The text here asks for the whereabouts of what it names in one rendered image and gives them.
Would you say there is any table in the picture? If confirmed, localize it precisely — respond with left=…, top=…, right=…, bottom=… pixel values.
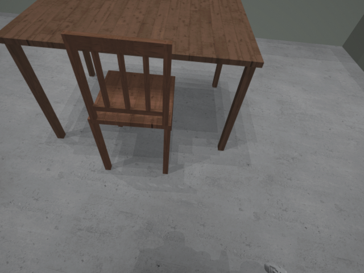
left=0, top=0, right=264, bottom=151

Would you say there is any chair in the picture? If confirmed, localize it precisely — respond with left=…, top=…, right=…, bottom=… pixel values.
left=61, top=30, right=175, bottom=174

